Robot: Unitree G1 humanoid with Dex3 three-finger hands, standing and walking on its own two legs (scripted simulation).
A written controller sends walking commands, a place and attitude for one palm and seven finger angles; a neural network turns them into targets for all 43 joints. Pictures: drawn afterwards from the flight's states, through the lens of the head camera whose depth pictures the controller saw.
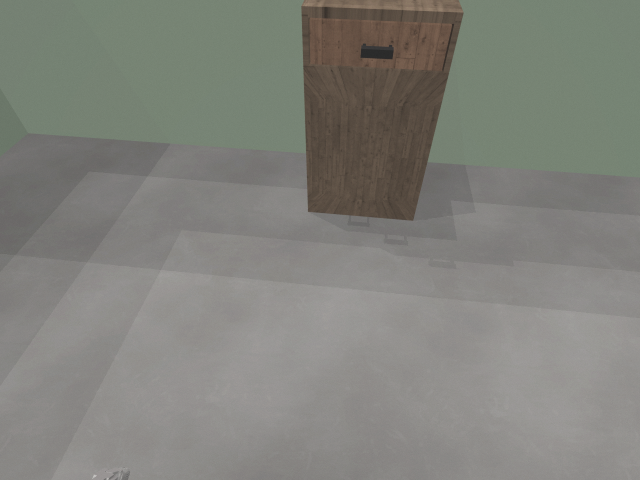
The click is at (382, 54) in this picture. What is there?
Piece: drawer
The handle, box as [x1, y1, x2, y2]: [361, 44, 393, 58]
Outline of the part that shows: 361,46 361,57 392,58 393,47 391,45 389,45 388,47 366,46 365,44 363,44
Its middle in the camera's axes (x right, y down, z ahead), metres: +0.18 -0.60 +1.24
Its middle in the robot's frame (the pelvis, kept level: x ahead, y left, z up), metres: +1.34 -0.11 -0.01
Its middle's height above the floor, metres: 0.77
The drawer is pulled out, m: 0.00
